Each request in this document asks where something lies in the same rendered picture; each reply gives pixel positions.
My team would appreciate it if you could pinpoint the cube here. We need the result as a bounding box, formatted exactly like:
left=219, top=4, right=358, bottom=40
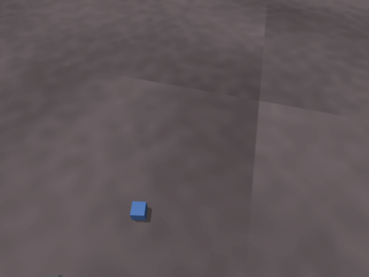
left=130, top=201, right=148, bottom=220

